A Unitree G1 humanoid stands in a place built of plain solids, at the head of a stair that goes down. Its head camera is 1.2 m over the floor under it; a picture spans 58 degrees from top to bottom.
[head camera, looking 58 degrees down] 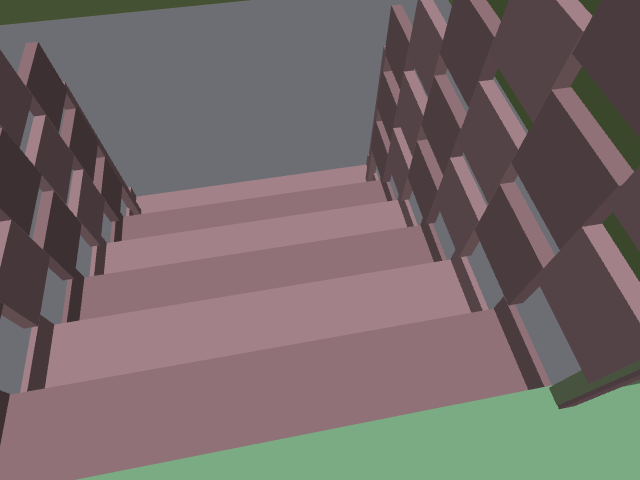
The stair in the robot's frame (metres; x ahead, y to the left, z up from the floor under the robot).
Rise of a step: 0.18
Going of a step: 0.30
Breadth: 1.62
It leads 10 degrees to the left of straight ahead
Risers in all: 7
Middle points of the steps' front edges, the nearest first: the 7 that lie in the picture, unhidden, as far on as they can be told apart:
0.15 0.13 0.00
0.45 0.18 -0.18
0.74 0.23 -0.36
1.04 0.29 -0.55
1.33 0.34 -0.73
1.63 0.40 -0.91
1.92 0.45 -1.10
